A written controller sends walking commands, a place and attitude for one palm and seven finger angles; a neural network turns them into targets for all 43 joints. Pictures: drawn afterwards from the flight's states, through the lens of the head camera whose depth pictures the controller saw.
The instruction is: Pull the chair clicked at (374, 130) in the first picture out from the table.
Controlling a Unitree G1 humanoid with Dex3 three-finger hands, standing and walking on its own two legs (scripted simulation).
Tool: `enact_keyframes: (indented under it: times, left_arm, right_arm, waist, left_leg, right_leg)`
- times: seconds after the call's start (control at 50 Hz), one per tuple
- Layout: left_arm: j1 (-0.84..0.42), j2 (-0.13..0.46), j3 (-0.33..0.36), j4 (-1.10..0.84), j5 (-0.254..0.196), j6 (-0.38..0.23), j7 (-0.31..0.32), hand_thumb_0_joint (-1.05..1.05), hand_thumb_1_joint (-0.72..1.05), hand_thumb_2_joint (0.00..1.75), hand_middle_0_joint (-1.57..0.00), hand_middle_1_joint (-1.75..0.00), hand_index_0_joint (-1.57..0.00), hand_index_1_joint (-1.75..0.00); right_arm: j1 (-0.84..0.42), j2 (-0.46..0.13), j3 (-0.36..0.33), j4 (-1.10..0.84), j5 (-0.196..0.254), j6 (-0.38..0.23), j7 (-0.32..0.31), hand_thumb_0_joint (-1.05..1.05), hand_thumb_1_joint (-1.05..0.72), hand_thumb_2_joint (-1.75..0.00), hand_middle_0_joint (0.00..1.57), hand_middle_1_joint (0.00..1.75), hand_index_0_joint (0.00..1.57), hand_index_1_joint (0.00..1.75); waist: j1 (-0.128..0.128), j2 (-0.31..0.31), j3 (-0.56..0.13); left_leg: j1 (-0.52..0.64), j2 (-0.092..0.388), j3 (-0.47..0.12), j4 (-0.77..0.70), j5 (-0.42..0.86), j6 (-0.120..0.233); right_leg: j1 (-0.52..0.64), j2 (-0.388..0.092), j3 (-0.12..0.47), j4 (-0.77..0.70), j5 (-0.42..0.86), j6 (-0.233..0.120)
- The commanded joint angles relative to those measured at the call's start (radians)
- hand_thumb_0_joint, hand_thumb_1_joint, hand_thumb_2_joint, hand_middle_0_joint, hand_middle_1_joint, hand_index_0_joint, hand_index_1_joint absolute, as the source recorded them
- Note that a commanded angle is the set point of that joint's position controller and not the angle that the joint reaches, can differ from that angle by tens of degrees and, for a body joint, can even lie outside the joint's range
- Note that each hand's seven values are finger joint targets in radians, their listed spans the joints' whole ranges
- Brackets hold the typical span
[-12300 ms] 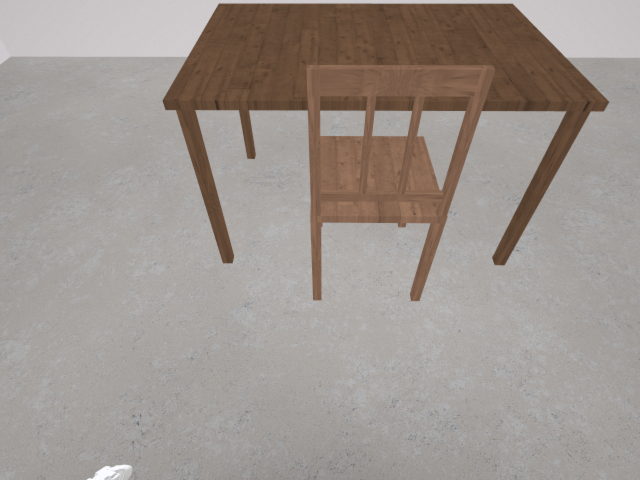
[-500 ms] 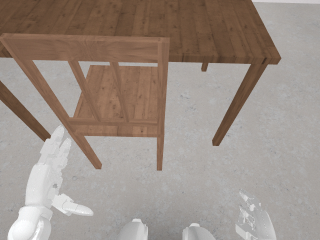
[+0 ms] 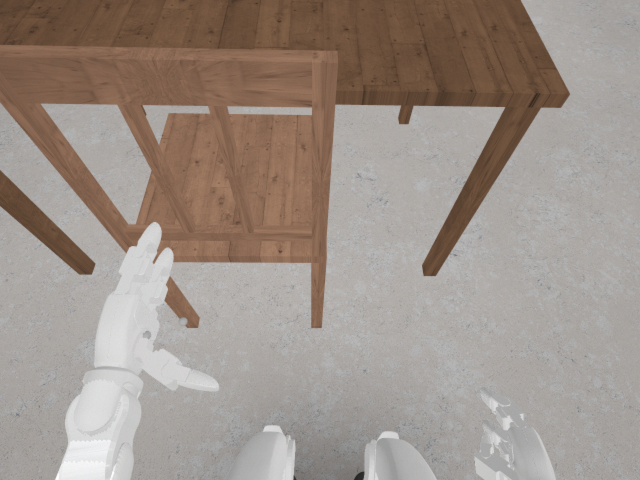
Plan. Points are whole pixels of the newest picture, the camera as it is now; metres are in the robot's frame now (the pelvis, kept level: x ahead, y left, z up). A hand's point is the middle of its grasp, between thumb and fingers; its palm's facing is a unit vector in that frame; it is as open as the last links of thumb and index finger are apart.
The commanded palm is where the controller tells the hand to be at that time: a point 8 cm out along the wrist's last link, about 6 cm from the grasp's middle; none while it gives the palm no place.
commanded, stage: aim the fingers beside a spindle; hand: left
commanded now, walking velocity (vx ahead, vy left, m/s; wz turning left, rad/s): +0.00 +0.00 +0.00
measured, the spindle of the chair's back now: (164, 177) +0.53 +0.27 +0.00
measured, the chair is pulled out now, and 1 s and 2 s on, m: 0.00 0.00 0.00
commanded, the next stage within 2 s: none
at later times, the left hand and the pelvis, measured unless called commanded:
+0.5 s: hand (215, 286) +0.34 +0.15 +0.01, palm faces +0.02 -1.00 -0.02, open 16.9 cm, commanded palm +0.33 +0.20 +0.02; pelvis +0.00 +0.00 -0.01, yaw -1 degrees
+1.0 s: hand (245, 260) +0.39 +0.13 -0.01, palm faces +0.03 -1.00 -0.02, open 16.9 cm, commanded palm +0.36 +0.18 +0.00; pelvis -0.01 +0.00 -0.03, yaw -2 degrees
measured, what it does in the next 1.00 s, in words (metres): stands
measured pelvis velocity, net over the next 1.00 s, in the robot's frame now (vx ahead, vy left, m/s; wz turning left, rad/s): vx -0.01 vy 0.00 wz -0.03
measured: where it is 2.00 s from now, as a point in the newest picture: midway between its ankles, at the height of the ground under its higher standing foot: outside the picture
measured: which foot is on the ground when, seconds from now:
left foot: down 0.00-1.00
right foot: down 0.00-1.00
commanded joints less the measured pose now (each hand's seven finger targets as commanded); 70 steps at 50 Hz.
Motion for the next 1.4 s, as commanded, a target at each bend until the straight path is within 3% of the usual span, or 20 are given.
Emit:
enact_keyframes:
  times: [0.0,0.08,0.12,0.22,0.28,0.38,0.42,0.56,0.68,0.7,0.76,0.84,0.88,0.92,1.0,1.06,1.14,1.18,1.26,1.38]
  left_arm:
    - [-0.229,0.128,0.052,-0.211,0.004,-0.087,0.020,0.00,-0.50,0.30,-0.06,-0.08,-0.06,-0.08]
    - [-0.237,0.143,0.070,-0.177,0.019,-0.086,0.046,0.00,-0.50,0.30,-0.06,-0.08,-0.06,-0.08]
    - [-0.225,0.108,0.041,-0.168,0.028,-0.080,0.057,0.00,-0.50,0.30,-0.06,-0.08,-0.06,-0.08]
    - [-0.263,0.063,0.003,-0.099,0.035,-0.064,0.070,0.00,-0.50,0.30,-0.06,-0.08,-0.06,-0.08]
    - [-0.339,0.091,0.024,-0.054,0.042,-0.074,0.078,0.00,-0.50,0.30,-0.06,-0.08,-0.06,-0.08]
    - [-0.426,0.109,0.035,-0.070,0.055,-0.114,0.096,0.00,-0.50,0.30,-0.06,-0.08,-0.06,-0.08]
    - [-0.464,0.079,0.002,-0.071,0.058,-0.124,0.102,0.00,-0.50,0.30,-0.06,-0.08,-0.06,-0.08]
    - [-0.511,0.078,0.016,0.107,0.071,-0.102,0.114,0.00,-0.50,0.30,-0.06,-0.08,-0.06,-0.08]
    - [-0.619,0.126,0.059,0.074,0.074,-0.141,0.139,0.00,-0.50,0.30,-0.06,-0.08,-0.06,-0.08]
    - [-0.638,0.100,0.031,0.064,0.081,-0.149,0.141,0.00,-0.50,0.30,-0.06,-0.08,-0.06,-0.08]
    - [-0.684,0.068,-0.001,0.109,0.089,-0.157,0.151,0.00,-0.50,0.30,-0.06,-0.08,-0.06,-0.08]
    - [-0.722,0.060,0.007,0.244,0.103,-0.144,0.165,0.00,-0.50,0.30,-0.06,-0.08,-0.06,-0.08]
    - [-0.685,0.120,0.070,0.281,0.106,-0.143,0.167,0.00,-0.50,0.30,-0.06,-0.08,-0.06,-0.08]
    - [-0.681,0.136,0.088,0.214,0.106,-0.157,0.172,0.00,-0.50,0.30,-0.06,-0.08,-0.06,-0.08]
    - [-0.658,0.140,0.084,0.121,0.100,-0.176,0.178,0.00,-0.50,0.30,-0.06,-0.08,-0.06,-0.08]
    - [-0.655,0.110,0.059,0.163,0.097,-0.171,0.179,0.00,-0.50,0.30,-0.06,-0.08,-0.06,-0.08]
    - [-0.703,0.079,0.025,0.257,0.102,-0.170,0.165,0.00,-0.50,0.30,-0.06,-0.08,-0.06,-0.08]
    - [-0.750,0.067,0.005,0.251,0.100,-0.179,0.155,0.00,-0.50,0.30,-0.06,-0.08,-0.06,-0.08]
    - [-0.744,0.048,-0.018,0.167,0.094,-0.200,0.148,0.00,-0.50,0.30,-0.06,-0.08,-0.06,-0.08]
    - [-0.719,0.142,0.080,0.262,0.125,-0.178,0.195,0.00,-0.50,0.30,-0.06,-0.08,-0.06,-0.08]
  right_arm:
    - [0.003,-0.137,-0.057,-0.122,-0.002,-0.044,-0.018,0.00,-0.90,-0.90,0.20,0.30,0.20,0.30]
    - [0.006,-0.135,-0.057,-0.114,-0.004,-0.028,-0.012,0.00,-0.90,-0.90,0.20,0.30,0.20,0.30]
    - [-0.002,-0.127,-0.057,-0.121,-0.003,-0.018,-0.004,0.00,-0.90,-0.90,0.20,0.30,0.20,0.30]
    - [0.002,-0.128,-0.057,-0.122,-0.002,0.007,0.003,0.00,-0.90,-0.90,0.20,0.30,0.20,0.30]
    - [0.008,-0.135,-0.056,-0.111,-0.001,0.018,0.000,0.00,-0.90,-0.90,0.20,0.30,0.20,0.30]
    - [0.012,-0.132,-0.059,-0.104,-0.009,0.025,-0.001,0.00,-0.90,-0.90,0.20,0.30,0.20,0.30]
    - [0.014,-0.126,-0.058,-0.094,-0.012,0.029,0.002,0.00,-0.90,-0.90,0.20,0.30,0.20,0.30]
    - [0.025,-0.133,-0.057,-0.074,-0.009,0.056,0.007,0.00,-0.90,-0.90,0.20,0.30,0.20,0.30]
    - [0.039,-0.130,-0.060,-0.077,-0.016,0.066,0.009,0.00,-0.90,-0.90,0.20,0.30,0.20,0.30]
    - [0.041,-0.126,-0.059,-0.074,-0.018,0.067,0.012,0.00,-0.90,-0.90,0.20,0.30,0.20,0.30]
    - [0.051,-0.127,-0.062,-0.055,-0.020,0.072,0.016,0.00,-0.90,-0.90,0.20,0.30,0.20,0.30]
    - [0.065,-0.134,-0.064,-0.034,-0.020,0.086,0.020,0.00,-0.90,-0.90,0.20,0.30,0.20,0.30]
    - [0.065,-0.141,-0.062,-0.047,-0.020,0.093,0.020,0.00,-0.90,-0.90,0.20,0.30,0.20,0.30]
    - [0.063,-0.133,-0.064,-0.065,-0.023,0.099,0.024,0.00,-0.90,-0.90,0.20,0.30,0.20,0.30]
    - [0.068,-0.125,-0.063,-0.081,-0.022,0.109,0.032,0.00,-0.90,-0.90,0.20,0.30,0.20,0.30]
    - [0.068,-0.124,-0.062,-0.066,-0.018,0.113,0.031,0.00,-0.90,-0.90,0.20,0.30,0.20,0.30]
    - [0.064,-0.132,-0.059,-0.049,-0.014,0.112,0.023,0.00,-0.90,-0.90,0.20,0.30,0.20,0.30]
    - [0.066,-0.134,-0.060,-0.048,-0.015,0.106,0.020,0.00,-0.90,-0.90,0.20,0.30,0.20,0.30]
    - [0.069,-0.130,-0.068,-0.053,-0.021,0.101,0.025,0.00,-0.90,-0.90,0.20,0.30,0.20,0.30]
    - [0.065,-0.134,-0.062,-0.051,-0.023,0.121,0.026,0.00,-0.90,-0.90,0.20,0.30,0.20,0.30]
  waist:
    - [-0.020,0.015,-0.334]
    - [-0.006,0.028,-0.367]
    - [-0.002,0.035,-0.367]
    - [-0.019,-0.020,-0.348]
    - [-0.032,-0.050,-0.319]
    - [-0.021,0.021,-0.394]
    - [-0.030,0.031,-0.418]
    - [-0.044,-0.031,-0.361]
    - [-0.037,0.006,-0.462]
    - [-0.042,0.031,-0.478]
    - [-0.066,0.019,-0.455]
    - [-0.087,-0.037,-0.400]
    - [-0.058,-0.045,-0.408]
    - [-0.031,0.011,-0.500]
    - [-0.024,0.036,-0.558]
    - [-0.056,-0.048,-0.465]
    - [-0.084,-0.055,-0.356]
    - [-0.089,-0.035,-0.370]
    - [-0.066,0.042,-0.507]
    - [-0.057,-0.020,-0.429]
  left_leg:
    - [0.219,0.008,-0.082,-0.152,0.326,-0.034]
    - [0.224,0.009,-0.081,-0.147,0.374,-0.042]
    - [0.228,0.009,-0.075,-0.149,0.378,-0.044]
    - [0.189,0.009,-0.071,-0.137,0.354,-0.038]
    - [0.147,0.009,-0.071,-0.126,0.303,-0.033]
    - [0.184,0.007,-0.069,-0.110,0.341,-0.037]
    - [0.212,0.009,-0.073,-0.105,0.359,-0.040]
    - [0.111,0.005,-0.062,-0.092,0.281,-0.033]
    - [0.142,0.005,-0.061,-0.071,0.354,-0.034]
    - [0.162,0.006,-0.060,-0.068,0.369,-0.036]
    - [0.160,0.012,-0.065,-0.058,0.359,-0.037]
    - [0.078,0.007,-0.060,-0.047,0.272,-0.030]
    - [0.038,0.000,-0.054,-0.054,0.256,-0.028]
    - [0.086,-0.003,-0.044,-0.055,0.319,-0.032]
    - [0.153,0.005,-0.047,-0.060,0.406,-0.037]
    - [0.082,0.005,-0.040,-0.060,0.323,-0.027]
    - [0.019,0.001,-0.038,-0.060,0.200,-0.022]
    - [0.034,0.000,-0.044,-0.058,0.200,-0.021]
    - [0.164,0.005,-0.053,-0.054,0.322,-0.032]
    - [0.059,0.000,-0.049,-0.050,0.286,-0.027]
  right_leg:
    - [0.141,0.007,0.052,-0.113,0.229,-0.002]
    - [0.153,0.008,0.050,-0.093,0.266,-0.006]
    - [0.153,0.006,0.051,-0.090,0.272,-0.005]
    - [0.147,0.007,0.052,-0.091,0.276,-0.001]
    - [0.126,0.009,0.058,-0.093,0.241,-0.001]
    - [0.122,0.007,0.066,-0.069,0.262,-0.006]
    - [0.110,0.007,0.064,-0.065,0.270,-0.004]
    - [0.093,0.008,0.070,-0.067,0.232,-0.002]
    - [0.115,0.009,0.079,-0.036,0.298,-0.004]
    - [0.106,0.008,0.079,-0.031,0.309,-0.003]
    - [0.064,0.009,0.074,-0.030,0.292,0.000]
    - [0.039,0.010,0.077,-0.039,0.231,0.004]
    - [0.075,0.011,0.084,-0.036,0.226,-0.002]
    - [0.120,0.008,0.094,-0.022,0.292,-0.004]
    - [0.153,0.012,0.092,-0.017,0.369,-0.003]
    - [0.155,0.014,0.098,-0.046,0.325,0.006]
    - [0.084,0.012,0.103,-0.072,0.199,0.006]
    - [0.069,0.010,0.100,-0.066,0.189,0.002]
    - [0.078,0.010,0.089,-0.040,0.275,-0.003]
    - [0.083,0.012,0.091,-0.028,0.265,0.000]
